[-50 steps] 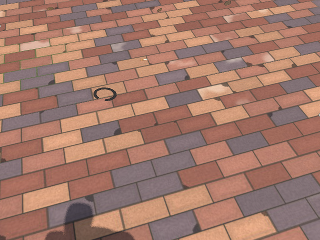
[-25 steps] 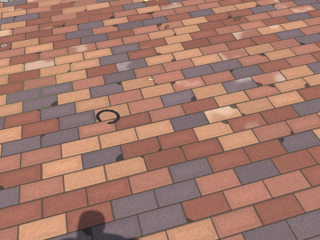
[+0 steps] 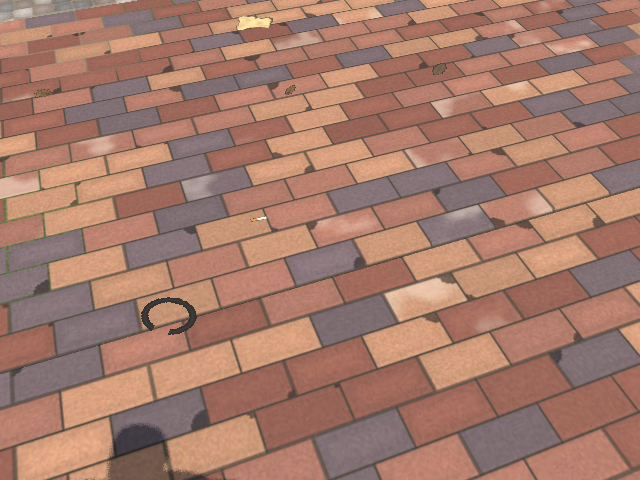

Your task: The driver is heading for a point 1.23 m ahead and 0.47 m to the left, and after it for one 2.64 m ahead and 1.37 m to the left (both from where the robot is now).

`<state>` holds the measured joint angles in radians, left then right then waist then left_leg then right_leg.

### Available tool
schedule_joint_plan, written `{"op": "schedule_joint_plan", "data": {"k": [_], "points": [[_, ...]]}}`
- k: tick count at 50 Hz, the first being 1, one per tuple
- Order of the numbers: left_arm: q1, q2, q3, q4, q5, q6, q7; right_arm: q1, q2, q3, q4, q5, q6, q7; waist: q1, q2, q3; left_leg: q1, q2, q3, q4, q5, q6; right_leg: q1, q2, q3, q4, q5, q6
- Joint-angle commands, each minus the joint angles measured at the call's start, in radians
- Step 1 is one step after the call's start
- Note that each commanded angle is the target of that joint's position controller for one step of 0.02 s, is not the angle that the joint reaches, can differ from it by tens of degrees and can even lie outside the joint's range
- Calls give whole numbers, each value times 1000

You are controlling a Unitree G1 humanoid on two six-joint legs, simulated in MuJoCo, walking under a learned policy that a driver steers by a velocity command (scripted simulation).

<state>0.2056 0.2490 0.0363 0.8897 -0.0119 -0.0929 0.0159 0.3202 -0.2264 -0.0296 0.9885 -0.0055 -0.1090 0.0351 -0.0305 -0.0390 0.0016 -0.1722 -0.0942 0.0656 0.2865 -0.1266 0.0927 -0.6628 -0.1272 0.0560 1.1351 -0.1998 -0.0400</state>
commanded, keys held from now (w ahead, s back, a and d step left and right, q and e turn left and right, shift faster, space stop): w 0.18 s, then w+q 0.82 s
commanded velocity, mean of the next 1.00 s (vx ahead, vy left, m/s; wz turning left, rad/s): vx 0.50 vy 0.00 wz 0.35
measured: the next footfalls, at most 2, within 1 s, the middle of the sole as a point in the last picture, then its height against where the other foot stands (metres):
right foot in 0.30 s outside the picture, level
left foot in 0.86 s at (263, 456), level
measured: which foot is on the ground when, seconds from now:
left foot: down 0.00-0.30, up 0.32-0.84, down 0.86-1.00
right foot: up 0.00-0.28, down 0.30-0.84, up 0.86-1.00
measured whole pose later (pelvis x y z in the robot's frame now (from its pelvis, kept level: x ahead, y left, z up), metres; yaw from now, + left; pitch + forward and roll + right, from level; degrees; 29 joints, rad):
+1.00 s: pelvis +0.52 +0.04 -0.01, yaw +25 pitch +1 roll -1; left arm 0.18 0.27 0.06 0.84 -0.01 -0.13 0.01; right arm 0.23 -0.26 -0.09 0.78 0.01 -0.06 0.04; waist -0.01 -0.01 0.05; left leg -0.34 -0.10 0.01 0.49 -0.17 0.11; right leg -0.46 -0.08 0.04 1.22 -0.36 -0.01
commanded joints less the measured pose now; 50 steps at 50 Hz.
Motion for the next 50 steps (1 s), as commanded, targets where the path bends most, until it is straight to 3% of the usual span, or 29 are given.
{"op": "schedule_joint_plan", "data": {"k": [1,5,10,12,13,14,15,16,17,18,19,20,22,24,26,30,34,37,40,41,42,43,44,45,46,47,48,49,50], "points": [[33,45,13,-43,12,3,7,-41,-132,-21,-55,2,-18,-20,47,74,55,-107,279,-206,-203,75,171,-19,-42,2,-144,163,27],[-130,28,6,-85,3,-8,-6,41,-160,-26,-38,18,-5,-34,-13,76,54,-20,264,-158,-185,88,126,17,5,-38,-433,308,35],[-258,45,3,-138,-10,-18,-36,119,-166,-31,-4,28,17,-37,-51,87,85,135,326,-191,-109,60,113,19,34,-39,-584,214,16],[-221,71,13,-141,-10,-31,-44,109,-179,-36,-5,29,29,-40,-13,103,70,160,345,-227,-48,103,98,102,57,-41,-636,133,-4],[-151,93,26,-125,-9,-36,-44,87,-187,-38,-12,28,34,-41,33,113,36,150,331,-224,25,207,84,209,83,-61,-662,106,-17],[6,141,52,-79,-7,-41,-37,70,-166,-29,-22,21,37,-40,105,98,-57,104,272,-188,197,326,59,421,96,-67,-674,103,-43],[212,230,78,-42,7,-43,-27,52,-117,-9,-57,4,33,-37,182,7,-226,-83,194,-123,517,174,17,734,-80,109,-652,113,-111],[293,310,97,-14,18,-33,-30,183,24,28,-63,18,12,-31,129,-285,-362,-478,31,-69,862,-358,-45,1076,-312,539,-753,-29,-252],[285,194,69,-24,21,-34,-30,154,-93,1,-45,45,-5,-32,153,-192,-352,-571,70,-216,1014,-424,-37,1036,-304,629,-820,-114,-239],[191,141,51,-44,17,-38,-28,66,-157,-20,-73,62,-10,-34,136,-128,-214,-621,118,-214,1042,-333,-23,908,-278,463,-829,-60,-188],[99,111,39,-60,14,-38,-29,20,-150,-23,-82,55,-5,-42,102,-55,-149,-580,167,-191,1013,-242,-29,772,-238,333,-857,29,-161],[47,83,32,-61,12,-38,-33,-3,-135,-29,-86,42,5,-47,78,-36,-85,-548,194,-187,958,-182,-35,667,-197,235,-899,78,-144],[21,57,28,-44,23,-42,-34,26,-91,-35,-85,42,34,-43,34,-63,-39,-462,222,-179,906,-119,-38,558,-145,101,-957,139,-123],[35,75,35,-24,25,-46,-28,18,-64,-37,-100,43,54,-40,18,-44,-7,-483,225,-175,889,-79,-41,529,-138,12,-978,245,-130],[51,96,44,-11,29,-44,-18,-26,-63,-41,-127,36,64,-39,19,-23,14,-541,226,-187,839,-17,-50,539,-145,-43,-990,300,-138],[65,120,51,0,30,-32,1,-137,-55,-42,-177,29,62,-23,39,-16,49,-568,217,-159,621,142,-58,565,-132,-147,-1011,288,-123],[126,145,60,19,17,-16,11,-283,-40,-33,-240,25,58,3,91,3,94,-583,210,-81,465,179,-41,651,-157,-214,-1000,293,-113],[152,161,67,30,4,3,11,-345,-43,-32,-285,29,59,22,99,-5,109,-589,195,-34,405,94,-15,745,-182,-248,-944,368,-99],[112,204,79,15,-6,20,16,-293,-85,-54,-305,31,65,31,36,-55,39,-411,110,54,387,-50,36,770,-183,-293,-774,795,-69],[95,217,83,9,-8,28,18,-199,-118,-73,-289,35,67,30,-21,-67,-17,-285,65,78,376,-85,61,756,-172,-305,-633,927,-57],[72,219,81,0,-13,33,19,-41,-173,-105,-248,36,67,21,-108,-47,-101,-52,19,79,295,-23,98,677,-133,-324,-419,907,-27],[79,191,70,-24,5,25,19,109,-271,-143,-212,33,75,-4,-159,73,-182,250,140,-146,250,-25,156,412,-80,-322,-95,547,24],[165,28,24,-78,28,-9,1,62,-362,-147,-226,31,64,-8,-13,297,-262,522,380,-729,133,-162,331,-13,134,-179,229,-376,72],[52,110,34,-105,-15,-56,-13,107,-287,-125,-244,19,51,-2,-88,191,-348,557,430,-901,-7,-219,346,-119,140,32,319,-388,48],[-27,136,43,-132,-45,-73,-17,72,-226,-108,-235,14,39,0,-83,150,-210,475,404,-746,-9,-125,293,-201,93,31,288,-288,21],[-30,133,41,-124,-27,-78,-11,-3,-184,-96,-251,25,33,0,-35,66,-137,320,355,-603,0,-25,250,-152,44,31,199,-193,9],[-20,140,51,-111,0,-72,-2,-79,-152,-86,-270,24,32,0,9,39,-93,174,311,-502,-6,71,218,-69,13,27,116,-143,15],[5,148,59,-110,8,-57,-3,-113,-128,-75,-287,17,31,-3,42,48,-83,89,283,-450,-29,130,206,1,-9,34,69,-112,22],[10,142,62,-117,12,-42,-4,-117,-131,-75,-290,16,30,-7,56,54,-76,40,270,-433,-48,166,207,36,-10,29,29,-95,35]]}}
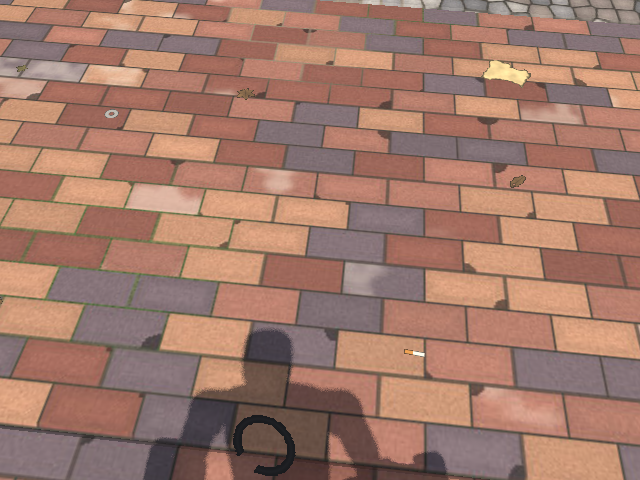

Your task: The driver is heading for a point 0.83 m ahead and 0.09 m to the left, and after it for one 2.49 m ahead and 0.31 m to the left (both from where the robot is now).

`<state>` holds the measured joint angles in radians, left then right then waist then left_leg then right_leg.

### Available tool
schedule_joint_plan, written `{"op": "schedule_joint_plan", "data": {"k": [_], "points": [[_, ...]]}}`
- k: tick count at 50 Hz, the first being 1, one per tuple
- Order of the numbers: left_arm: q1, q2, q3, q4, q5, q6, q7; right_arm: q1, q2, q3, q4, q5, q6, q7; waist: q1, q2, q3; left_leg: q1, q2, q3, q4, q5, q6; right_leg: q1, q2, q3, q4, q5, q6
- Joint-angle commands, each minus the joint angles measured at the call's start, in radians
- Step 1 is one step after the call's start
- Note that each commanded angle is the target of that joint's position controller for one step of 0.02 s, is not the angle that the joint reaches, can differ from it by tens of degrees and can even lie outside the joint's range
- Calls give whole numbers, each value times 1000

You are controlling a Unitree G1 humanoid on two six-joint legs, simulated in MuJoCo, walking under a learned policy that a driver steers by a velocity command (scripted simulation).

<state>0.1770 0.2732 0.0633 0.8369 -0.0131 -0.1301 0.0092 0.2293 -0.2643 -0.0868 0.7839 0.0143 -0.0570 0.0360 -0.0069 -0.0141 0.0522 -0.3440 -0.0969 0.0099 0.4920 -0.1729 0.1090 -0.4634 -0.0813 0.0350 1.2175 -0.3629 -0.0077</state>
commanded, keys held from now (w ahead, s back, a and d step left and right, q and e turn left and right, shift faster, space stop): w+q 0.42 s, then w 0.48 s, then no key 0.08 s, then e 0.02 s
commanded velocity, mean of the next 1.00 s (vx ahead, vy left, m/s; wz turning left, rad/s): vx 0.49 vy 0.00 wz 0.38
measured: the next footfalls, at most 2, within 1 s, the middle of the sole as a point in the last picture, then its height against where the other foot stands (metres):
right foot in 0.36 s outside the picture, level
left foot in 0.86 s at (218, 429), level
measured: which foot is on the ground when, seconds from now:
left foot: down 0.00-0.38, up 0.40-0.84, down 0.86-1.00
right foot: up 0.00-0.34, down 0.36-0.88, up 0.90-1.00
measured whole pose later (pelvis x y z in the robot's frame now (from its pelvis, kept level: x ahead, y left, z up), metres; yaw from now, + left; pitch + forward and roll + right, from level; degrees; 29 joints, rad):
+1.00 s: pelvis +0.50 +0.11 +0.00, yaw +21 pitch +2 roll -1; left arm 0.28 0.30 0.05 0.85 -0.02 -0.08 -0.01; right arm 0.18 -0.26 -0.05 0.70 0.00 -0.07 0.03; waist 0.02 -0.03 0.02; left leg -0.34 -0.02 0.04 0.47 -0.17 0.05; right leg -0.45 -0.07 0.01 1.14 -0.41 0.00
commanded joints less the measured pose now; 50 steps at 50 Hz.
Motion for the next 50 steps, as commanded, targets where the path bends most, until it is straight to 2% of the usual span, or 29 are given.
{"op": "schedule_joint_plan", "data": {"k": [1,4,8,12,15,17,18,19,20,21,22,23,24,25,27,31,34,38,40,41,42,43,44,45,46,47,48,49,50], "points": [[35,102,33,-72,20,7,4,-15,-107,-20,-84,-1,-26,-14,37,28,-118,176,263,-352,-263,264,196,-154,-53,38,-93,83,19],[-66,76,25,-116,32,21,10,44,-147,-30,-73,3,-27,-36,14,40,-78,129,227,-289,-276,321,182,-187,-24,16,-270,219,57],[-212,47,11,-163,21,14,-3,110,-143,-28,-62,9,-15,-50,-45,95,-55,122,178,-265,-253,206,122,-141,40,11,-567,435,55],[-297,68,12,-207,9,-2,-24,163,-145,-28,-46,15,-5,-54,-77,111,-46,193,211,-349,-190,150,107,-109,75,25,-696,442,37],[-273,99,22,-215,5,-18,-35,156,-150,-30,-50,14,6,-63,-52,136,-53,264,241,-433,-109,169,93,-53,88,39,-750,334,9],[-126,133,42,-183,10,-28,-28,113,-134,-25,-69,12,11,-63,29,154,-113,245,194,-429,10,299,59,157,97,12,-808,321,-35],[19,176,56,-164,27,-31,-21,83,-91,-8,-93,1,7,-55,100,109,-237,142,142,-373,226,272,25,415,-16,101,-771,331,-96],[173,250,76,-146,45,-21,-12,178,-35,8,-114,9,0,-57,100,-106,-398,-178,8,-237,573,-28,-52,800,-239,439,-781,226,-223],[192,217,69,-127,23,-11,-22,250,-66,15,-121,24,-7,-56,69,-329,-434,-391,14,-214,766,-424,-70,877,-365,764,-875,38,-292],[136,127,46,-147,9,-2,-18,199,-151,-6,-104,31,-2,-54,81,-188,-286,-463,81,-226,853,-352,-80,753,-336,667,-901,-76,-254],[96,93,34,-152,11,9,-15,111,-163,-8,-114,18,4,-52,85,-82,-174,-447,116,-180,853,-265,-84,603,-282,507,-918,-34,-214],[57,84,27,-142,20,16,-19,62,-140,-7,-129,5,3,-49,60,-34,-95,-415,140,-164,802,-210,-82,461,-233,409,-954,55,-199],[39,67,19,-133,26,13,-22,51,-121,-9,-131,1,4,-46,35,-43,-61,-376,167,-165,750,-176,-77,379,-194,335,-982,130,-191],[30,64,17,-125,28,10,-26,70,-97,-5,-127,8,7,-42,15,-63,-50,-332,178,-155,715,-161,-74,322,-166,276,-1009,174,-187],[41,78,22,-104,19,-1,-32,73,-63,4,-127,8,12,-40,2,-77,-49,-316,183,-130,645,-136,-79,291,-153,202,-1045,271,-211],[67,129,35,-72,6,2,-29,-34,-46,21,-157,-9,-1,-32,18,-45,-50,-342,211,-87,412,39,-94,330,-146,98,-1073,415,-220],[109,153,36,-50,-5,17,-25,-143,-30,33,-177,-3,-15,-19,61,-50,-34,-276,190,-37,224,162,-97,329,-116,23,-1068,417,-190],[186,178,37,-12,-16,37,-25,-246,-50,31,-216,10,-21,-4,92,-71,-9,-251,161,-12,101,128,-82,412,-162,36,-1036,396,-177],[189,192,40,2,-21,49,-22,-245,-70,24,-225,9,-25,2,70,-88,-12,-210,144,-2,53,64,-55,458,-188,42,-993,458,-161],[175,201,40,4,-24,54,-19,-195,-87,15,-213,5,-26,2,30,-91,-39,-120,121,19,14,59,-36,460,-182,25,-931,571,-145],[170,193,35,7,-26,58,-16,-84,-119,-5,-178,-2,-26,-3,-30,-76,-107,53,91,44,-26,78,-11,438,-143,-20,-797,715,-121],[167,160,21,-1,-14,57,-11,80,-176,-30,-134,-9,-24,-13,-102,-46,-216,308,142,-16,-2,104,28,317,-95,-66,-584,680,-83],[221,68,-13,-43,12,41,-15,219,-288,-54,-120,-31,-17,-26,-114,168,-372,694,416,-410,0,89,161,-54,25,-117,-187,291,-14],[236,60,-21,-37,4,20,-18,245,-262,-45,-106,-11,-15,-22,-107,279,-457,761,512,-729,-148,-19,249,-251,99,7,14,-214,-3],[168,149,5,-50,-21,10,-23,179,-201,-21,-113,-12,-16,-19,-102,191,-309,639,481,-610,-162,45,209,-337,42,46,89,-183,-8],[114,150,4,-62,-24,11,-22,103,-162,-7,-124,-15,-17,-18,-70,146,-213,498,436,-446,-157,219,176,-319,2,21,64,-109,-10],[96,137,5,-57,-6,20,-17,32,-123,6,-128,-17,-19,-11,-32,87,-150,366,385,-330,-169,398,153,-268,-24,8,4,-60,3],[110,132,10,-51,6,35,-12,-15,-99,12,-131,-18,-22,-7,5,91,-126,272,349,-253,-187,491,134,-202,-46,12,-55,-30,14],[144,109,7,-35,3,53,-12,-40,-94,12,-126,-22,-27,-6,32,102,-124,205,337,-200,-214,539,127,-132,-46,11,-78,-2,25]]}}
Keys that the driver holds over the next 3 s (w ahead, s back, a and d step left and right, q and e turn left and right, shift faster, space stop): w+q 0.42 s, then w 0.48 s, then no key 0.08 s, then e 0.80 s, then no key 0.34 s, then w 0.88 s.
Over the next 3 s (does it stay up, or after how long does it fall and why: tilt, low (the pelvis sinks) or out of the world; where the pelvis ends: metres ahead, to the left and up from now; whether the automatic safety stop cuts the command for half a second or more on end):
stays up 0.96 0.11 -0.02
